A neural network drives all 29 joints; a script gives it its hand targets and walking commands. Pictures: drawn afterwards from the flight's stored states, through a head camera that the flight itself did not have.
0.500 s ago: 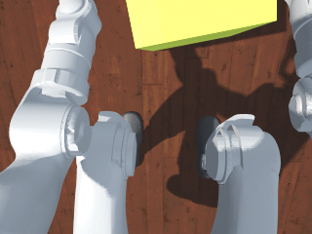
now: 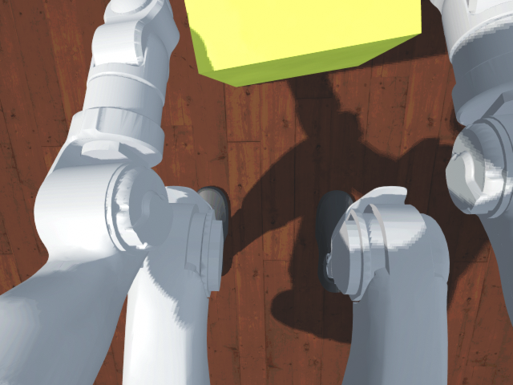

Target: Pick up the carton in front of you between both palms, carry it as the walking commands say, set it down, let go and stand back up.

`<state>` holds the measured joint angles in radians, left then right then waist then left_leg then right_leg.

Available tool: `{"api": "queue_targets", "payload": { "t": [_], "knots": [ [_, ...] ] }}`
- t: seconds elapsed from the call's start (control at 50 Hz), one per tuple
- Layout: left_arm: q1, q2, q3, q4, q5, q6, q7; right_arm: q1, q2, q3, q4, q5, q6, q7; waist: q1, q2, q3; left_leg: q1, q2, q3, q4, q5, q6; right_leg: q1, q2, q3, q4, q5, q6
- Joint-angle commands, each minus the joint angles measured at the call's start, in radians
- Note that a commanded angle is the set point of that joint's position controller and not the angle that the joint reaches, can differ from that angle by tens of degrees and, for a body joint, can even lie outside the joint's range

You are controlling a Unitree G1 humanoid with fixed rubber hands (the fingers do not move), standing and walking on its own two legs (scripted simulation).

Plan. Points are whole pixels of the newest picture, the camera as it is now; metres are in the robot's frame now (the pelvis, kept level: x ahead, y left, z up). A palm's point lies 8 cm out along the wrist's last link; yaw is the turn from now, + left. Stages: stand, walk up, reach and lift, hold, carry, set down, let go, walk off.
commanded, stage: reach and lift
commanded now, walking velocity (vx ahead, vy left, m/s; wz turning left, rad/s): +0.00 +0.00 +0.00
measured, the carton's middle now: out of the picture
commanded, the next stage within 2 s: none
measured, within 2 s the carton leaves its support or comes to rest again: leaves its support in 0.12 s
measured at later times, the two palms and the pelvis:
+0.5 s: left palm out of the picture +0.51 +0.10 -0.01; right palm out of the picture +0.52 -0.20 -0.01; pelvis +0.00 +0.01 +0.07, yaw -4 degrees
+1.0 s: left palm out of the picture +0.49 +0.11 +0.14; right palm out of the picture +0.47 -0.19 +0.13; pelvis +0.02 +0.01 +0.18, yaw -6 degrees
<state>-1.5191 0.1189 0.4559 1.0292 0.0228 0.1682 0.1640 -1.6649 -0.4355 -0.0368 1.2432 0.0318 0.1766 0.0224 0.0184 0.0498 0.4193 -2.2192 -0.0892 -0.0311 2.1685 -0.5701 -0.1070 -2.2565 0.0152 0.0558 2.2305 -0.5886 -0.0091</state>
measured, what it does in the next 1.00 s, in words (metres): rises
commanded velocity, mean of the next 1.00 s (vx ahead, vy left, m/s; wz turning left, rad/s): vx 0.00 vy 0.00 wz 0.00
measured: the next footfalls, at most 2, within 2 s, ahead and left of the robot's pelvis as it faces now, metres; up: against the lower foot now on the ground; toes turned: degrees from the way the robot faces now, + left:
none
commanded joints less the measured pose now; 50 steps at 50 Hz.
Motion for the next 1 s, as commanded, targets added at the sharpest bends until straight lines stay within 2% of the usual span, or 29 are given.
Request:
{"api": "queue_targets", "payload": {
  "t": [0.0, 0.1, 0.18, 0.22, 0.28, 0.32, 0.38, 0.44, 0.52, 0.6, 0.68, 0.8, 0.88, 0.98],
  "knots": [
    [-0.465, -0.872, -0.272, -0.145, -0.062, 0.014, -0.266, -0.327, 0.949, 0.117, -0.21, 0.046, 0.002, 0.26, -0.008, -0.087, -1.076, 0.455, -0.066, 0.151, -0.093, 0.319, 0.07, 0.488, 0.068, -0.066, -0.198, 0.333, -0.005],
    [-0.488, -0.955, -0.382, -0.219, -0.148, 0.021, -0.261, -0.371, 1.037, 0.206, -0.375, 0.107, 0.002, 0.239, -0.026, -0.114, -1.348, 0.479, -0.073, 0.159, -0.081, 0.437, 0.065, 0.693, 0.073, -0.068, -0.187, 0.516, 0.001],
    [-0.518, -1.028, -0.494, -0.351, -0.202, 0.046, -0.243, -0.416, 1.126, 0.281, -0.568, 0.15, 0.022, 0.201, -0.033, -0.162, -1.738, 0.52, -0.083, 0.173, -0.11, 0.507, 0.052, 0.993, 0.083, -0.074, -0.193, 0.71, 0.008],
    [-0.531, -1.053, -0.538, -0.423, -0.202, 0.067, -0.239, -0.397, 1.172, 0.302, -0.635, 0.154, 0.046, 0.186, -0.033, -0.182, -1.889, 0.539, -0.088, 0.177, -0.137, 0.512, 0.048, 1.092, 0.093, -0.086, -0.211, 0.759, 0.018],
    [-0.507, -1.066, -0.569, -0.499, -0.167, 0.093, -0.233, -0.309, 1.261, 0.3, -0.631, 0.124, 0.09, 0.168, -0.018, -0.186, -1.894, 0.557, -0.097, 0.18, -0.198, 0.46, 0.049, 1.051, 0.114, -0.107, -0.279, 0.665, 0.037],
    [-0.467, -1.068, -0.541, -0.474, -0.123, 0.113, -0.241, -0.234, 1.292, 0.255, -0.562, 0.075, 0.117, 0.172, -0.01, -0.179, -1.763, 0.526, -0.097, 0.176, -0.249, 0.367, 0.052, 0.929, 0.12, -0.117, -0.339, 0.526, 0.043],
    [-0.389, -1.061, -0.414, -0.362, -0.011, 0.146, -0.255, -0.169, 1.309, 0.137, -0.413, -0.023, 0.145, 0.194, 0.015, -0.167, -1.489, 0.478, -0.098, 0.167, -0.332, 0.191, 0.06, 0.709, 0.125, -0.128, -0.431, 0.264, 0.038],
    [-0.361, -1.06, -0.312, -0.293, 0.072, 0.169, -0.268, -0.158, 1.302, 0.03, -0.33, -0.1, 0.159, 0.216, 0.024, -0.147, -1.377, 0.488, -0.1, 0.16, -0.404, 0.115, 0.066, 0.631, 0.13, -0.13, -0.499, 0.136, 0.023],
    [-0.366, -1.077, -0.284, -0.269, 0.102, 0.171, -0.28, -0.161, 1.3, -0.048, -0.306, -0.15, 0.155, 0.228, 0.009, -0.117, -1.402, 0.54, -0.101, 0.149, -0.479, 0.108, 0.064, 0.657, 0.136, -0.133, -0.559, 0.131, 0.014],
    [-0.358, -1.121, -0.318, -0.28, 0.092, 0.179, -0.297, -0.156, 1.32, -0.058, -0.334, -0.164, 0.158, 0.23, -0.012, -0.093, -1.493, 0.61, -0.102, 0.145, -0.538, 0.12, 0.057, 0.736, 0.138, -0.137, -0.614, 0.155, 0.013],
    [-0.327, -1.178, -0.39, -0.315, 0.06, 0.195, -0.315, -0.139, 1.367, -0.004, -0.404, -0.143, 0.173, 0.231, -0.021, -0.084, -1.609, 0.69, -0.103, 0.147, -0.586, 0.162, 0.052, 0.851, 0.141, -0.141, -0.662, 0.209, 0.021],
    [-0.217, -1.24, -0.505, -0.37, 0.009, 0.214, -0.338, -0.061, 1.452, 0.123, -0.516, -0.083, 0.194, 0.228, -0.017, -0.103, -1.708, 0.793, -0.107, 0.143, -0.647, 0.255, 0.05, 1.013, 0.146, -0.138, -0.723, 0.326, 0.04],
    [-0.123, -1.259, -0.552, -0.382, -0.008, 0.215, -0.347, 0.015, 1.494, 0.18, -0.555, -0.059, 0.196, 0.221, -0.01, -0.117, -1.682, 0.841, -0.107, 0.13, -0.697, 0.288, 0.051, 1.085, 0.147, -0.127, -0.774, 0.365, 0.048],
    [-0.008, -1.273, -0.568, -0.363, -0.004, 0.207, -0.351, 0.114, 1.522, 0.198, -0.559, -0.059, 0.187, 0.207, -0.006, -0.119, -1.582, 0.903, -0.104, 0.107, -0.778, 0.287, 0.056, 1.156, 0.149, -0.11, -0.857, 0.363, 0.049]
  ]
}}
